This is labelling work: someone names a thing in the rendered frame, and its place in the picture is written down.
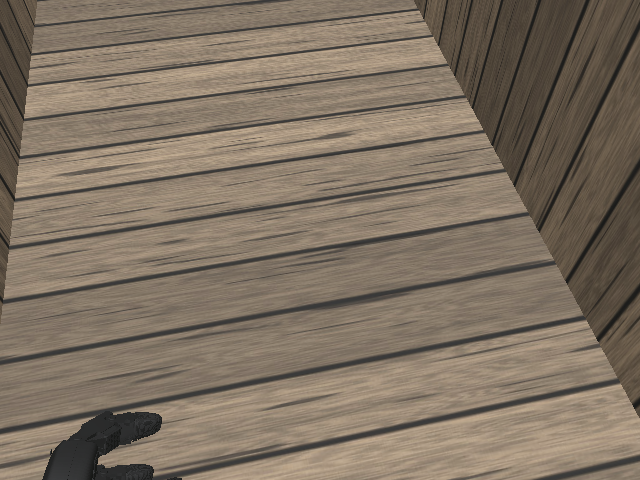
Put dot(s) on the left robot hand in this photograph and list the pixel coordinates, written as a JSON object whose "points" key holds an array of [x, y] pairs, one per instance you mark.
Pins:
{"points": [[77, 458]]}

